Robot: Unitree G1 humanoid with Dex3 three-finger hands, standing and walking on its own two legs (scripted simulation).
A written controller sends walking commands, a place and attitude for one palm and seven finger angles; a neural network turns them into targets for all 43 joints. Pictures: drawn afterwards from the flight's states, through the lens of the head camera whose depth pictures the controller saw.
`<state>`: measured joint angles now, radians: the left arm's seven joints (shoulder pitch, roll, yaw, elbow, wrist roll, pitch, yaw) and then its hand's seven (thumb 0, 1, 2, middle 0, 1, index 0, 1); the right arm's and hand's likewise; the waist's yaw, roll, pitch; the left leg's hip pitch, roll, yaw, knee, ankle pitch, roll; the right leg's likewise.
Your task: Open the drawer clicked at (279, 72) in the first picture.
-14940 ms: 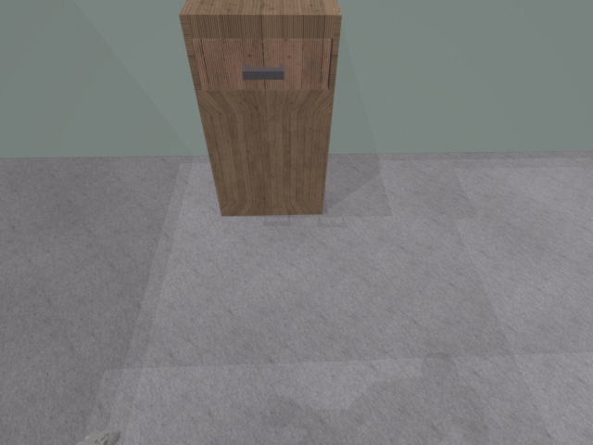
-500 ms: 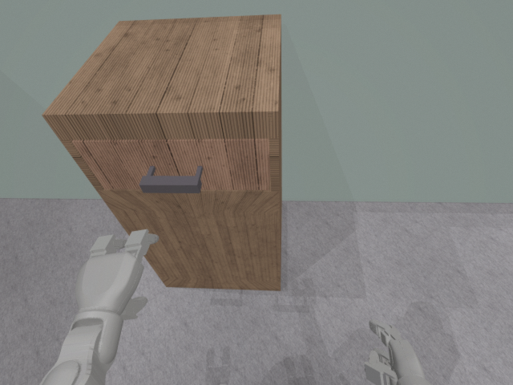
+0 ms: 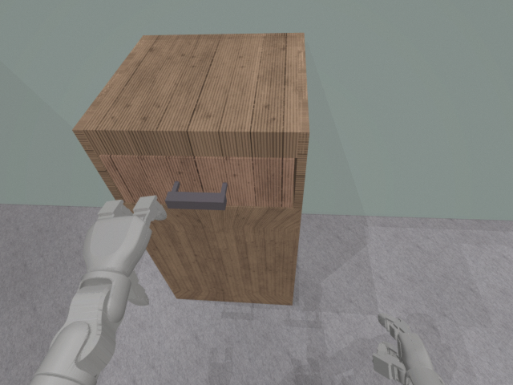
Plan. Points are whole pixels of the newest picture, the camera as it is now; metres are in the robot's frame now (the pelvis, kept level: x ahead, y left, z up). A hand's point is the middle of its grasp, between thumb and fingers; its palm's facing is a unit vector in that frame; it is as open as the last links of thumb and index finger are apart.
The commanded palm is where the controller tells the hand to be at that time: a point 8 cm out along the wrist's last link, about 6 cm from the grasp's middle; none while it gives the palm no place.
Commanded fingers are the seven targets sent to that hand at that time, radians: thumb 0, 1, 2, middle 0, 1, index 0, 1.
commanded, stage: raise the hand with hooked fingers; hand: left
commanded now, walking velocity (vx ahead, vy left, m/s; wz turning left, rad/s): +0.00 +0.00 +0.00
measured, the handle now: (198, 193) +0.50 +0.21 -0.05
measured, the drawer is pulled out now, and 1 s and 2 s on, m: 0.00 0.00 0.00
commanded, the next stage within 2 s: move the hooked fingers above the handle in 0.60 s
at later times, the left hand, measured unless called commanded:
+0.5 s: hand (135, 242) +0.29 +0.23 +0.07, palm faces +0.01 -0.11 -0.99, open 13.8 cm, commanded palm +0.27 +0.24 +0.14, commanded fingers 0.00 -0.50 0.30 -0.30 -1.20 -0.30 -1.20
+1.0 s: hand (153, 236) +0.31 +0.21 +0.06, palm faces -0.01 -0.08 -1.00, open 13.8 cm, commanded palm +0.30 +0.22 +0.12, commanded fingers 0.00 -0.50 0.30 -0.30 -1.20 -0.30 -1.20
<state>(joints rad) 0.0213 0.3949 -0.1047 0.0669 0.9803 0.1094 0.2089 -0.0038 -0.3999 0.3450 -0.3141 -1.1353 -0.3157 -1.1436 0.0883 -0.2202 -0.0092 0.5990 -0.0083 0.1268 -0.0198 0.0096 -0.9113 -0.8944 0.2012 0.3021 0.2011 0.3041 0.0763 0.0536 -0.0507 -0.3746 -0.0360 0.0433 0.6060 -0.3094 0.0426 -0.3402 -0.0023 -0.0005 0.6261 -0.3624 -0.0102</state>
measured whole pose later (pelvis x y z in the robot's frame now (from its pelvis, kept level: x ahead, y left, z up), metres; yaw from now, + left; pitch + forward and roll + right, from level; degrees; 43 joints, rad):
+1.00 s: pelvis -0.01 -0.03 +0.01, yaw +1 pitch +4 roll +1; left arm -0.17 0.43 -0.11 0.25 0.96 0.01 0.13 0.00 -0.49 0.31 -0.32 -1.20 -0.32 -1.20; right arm 0.12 -0.24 -0.01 0.64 0.01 0.12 -0.04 0.01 -0.91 -0.89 0.20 0.30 0.20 0.30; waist 0.07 0.06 -0.04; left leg -0.34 -0.02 0.02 0.53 -0.26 0.01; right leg -0.31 0.02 -0.03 0.57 -0.33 -0.04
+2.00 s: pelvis +0.00 -0.01 -0.01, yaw +0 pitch +12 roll +0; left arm -0.56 0.38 -0.12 0.80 1.05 -0.02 0.30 0.00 -0.49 0.31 -0.32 -1.20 -0.32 -1.20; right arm 0.27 -0.24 -0.07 0.69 0.01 0.14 -0.02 0.01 -0.91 -0.89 0.20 0.30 0.20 0.30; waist -0.02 0.05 -0.11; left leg -0.57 -0.01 0.03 0.68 -0.32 0.03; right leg -0.53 0.02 -0.01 0.69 -0.37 -0.03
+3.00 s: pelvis +0.01 -0.01 -0.01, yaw +0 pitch +14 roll +0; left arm -0.61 0.41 -0.08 0.89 1.06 -0.03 0.31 0.00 -0.49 0.31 -0.32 -1.20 -0.32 -1.20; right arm 0.27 -0.24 -0.07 0.68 0.01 0.14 -0.02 0.00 -0.91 -0.89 0.20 0.30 0.20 0.30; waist -0.04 0.05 -0.13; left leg -0.60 0.00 0.03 0.69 -0.34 0.03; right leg -0.56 0.03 -0.01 0.69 -0.37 -0.03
